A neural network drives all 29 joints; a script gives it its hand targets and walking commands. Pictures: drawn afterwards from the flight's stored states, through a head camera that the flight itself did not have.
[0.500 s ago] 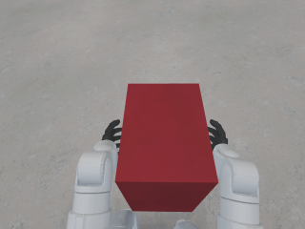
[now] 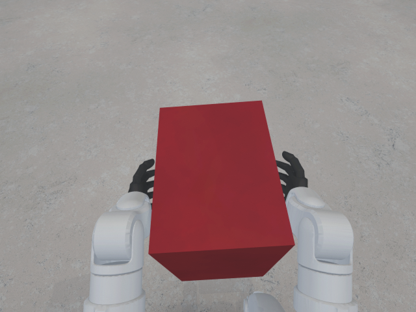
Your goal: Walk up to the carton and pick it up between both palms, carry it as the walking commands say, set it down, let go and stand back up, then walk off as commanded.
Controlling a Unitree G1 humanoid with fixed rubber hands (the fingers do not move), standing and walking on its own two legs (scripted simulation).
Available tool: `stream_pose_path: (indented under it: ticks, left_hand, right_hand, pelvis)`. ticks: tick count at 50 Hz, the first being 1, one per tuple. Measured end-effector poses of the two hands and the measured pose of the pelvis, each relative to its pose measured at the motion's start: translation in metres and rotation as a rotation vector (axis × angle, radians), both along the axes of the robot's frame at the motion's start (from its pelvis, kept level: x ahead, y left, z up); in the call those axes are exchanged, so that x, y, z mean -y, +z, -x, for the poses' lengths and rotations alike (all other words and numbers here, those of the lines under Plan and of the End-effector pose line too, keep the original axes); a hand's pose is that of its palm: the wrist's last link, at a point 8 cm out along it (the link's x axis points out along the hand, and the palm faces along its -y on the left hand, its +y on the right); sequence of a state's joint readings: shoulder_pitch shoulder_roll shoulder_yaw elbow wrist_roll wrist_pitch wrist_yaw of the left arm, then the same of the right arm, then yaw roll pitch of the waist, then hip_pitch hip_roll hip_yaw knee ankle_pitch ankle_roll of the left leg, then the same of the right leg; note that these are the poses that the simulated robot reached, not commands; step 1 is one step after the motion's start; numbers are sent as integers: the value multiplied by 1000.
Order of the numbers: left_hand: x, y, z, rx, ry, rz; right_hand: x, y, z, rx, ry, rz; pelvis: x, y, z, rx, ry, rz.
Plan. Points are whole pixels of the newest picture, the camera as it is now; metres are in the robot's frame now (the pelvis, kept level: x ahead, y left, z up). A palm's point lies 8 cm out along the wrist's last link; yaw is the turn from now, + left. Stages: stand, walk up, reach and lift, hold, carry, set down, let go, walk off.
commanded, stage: carry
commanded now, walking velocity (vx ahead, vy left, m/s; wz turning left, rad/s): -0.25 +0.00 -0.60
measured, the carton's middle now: (217, 201) +0.31 +0.02 +0.03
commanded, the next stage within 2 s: none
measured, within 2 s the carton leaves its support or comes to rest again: neither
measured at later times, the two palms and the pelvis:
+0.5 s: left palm (208, 294) +0.14 +0.03 +0.07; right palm out of the picture +0.08 -0.23 +0.09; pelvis -0.17 -0.03 -0.01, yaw -11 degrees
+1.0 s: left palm out of the picture -0.06 -0.09 +0.06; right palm out of the picture -0.18 -0.33 +0.04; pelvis -0.36 -0.08 -0.03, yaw -26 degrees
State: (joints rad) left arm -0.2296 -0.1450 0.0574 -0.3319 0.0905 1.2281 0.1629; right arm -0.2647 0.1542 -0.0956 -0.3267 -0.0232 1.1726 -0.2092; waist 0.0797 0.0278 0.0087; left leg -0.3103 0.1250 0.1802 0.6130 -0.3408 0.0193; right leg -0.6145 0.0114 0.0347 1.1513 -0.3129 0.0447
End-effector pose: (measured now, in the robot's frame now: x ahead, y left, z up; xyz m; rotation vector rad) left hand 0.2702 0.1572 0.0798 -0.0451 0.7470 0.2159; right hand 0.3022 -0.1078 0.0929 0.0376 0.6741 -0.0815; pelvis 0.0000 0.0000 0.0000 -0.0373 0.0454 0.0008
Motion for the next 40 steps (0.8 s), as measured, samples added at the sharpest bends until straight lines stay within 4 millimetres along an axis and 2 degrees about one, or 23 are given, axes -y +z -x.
stream_pose_path:
  ticks: [3,7,12,16,21,24,29,32,36,40]
  left_hand:
    - [23,-9,8,-3,-29,5]
    - [62,-23,23,-19,-78,-20]
    - [108,-31,49,-84,-207,-61]
    - [135,-26,68,-62,-298,-53]
    - [142,-16,97,35,-335,15]
    - [135,-14,121,65,-329,51]
    - [120,3,158,37,-319,28]
    - [120,7,175,47,-314,34]
    - [133,0,201,39,-331,50]
    - [157,-9,233,19,-381,23]
  right_hand:
    - [23,-7,15,-4,-32,3]
    - [64,-31,45,-20,-81,-22]
    - [109,-52,107,-87,-198,-48]
    - [132,-43,150,-64,-292,-46]
    - [137,-15,188,34,-341,5]
    - [130,-3,210,64,-336,38]
    - [116,7,244,33,-311,32]
    - [116,14,260,43,-309,37]
    - [128,12,290,35,-329,52]
    - [149,-4,335,12,-373,32]
  pelvis:
    - [14,-5,16,-25,-38,4]
    - [37,-18,39,-31,-73,-20]
    - [45,-12,73,8,-118,-54]
    - [43,-8,102,2,-152,-73]
    - [39,-11,140,8,-183,-59]
    - [35,-13,161,33,-190,-42]
    - [31,0,188,49,-238,28]
    - [32,3,207,29,-285,45]
    - [38,1,238,8,-334,33]
    - [46,-6,270,4,-374,3]
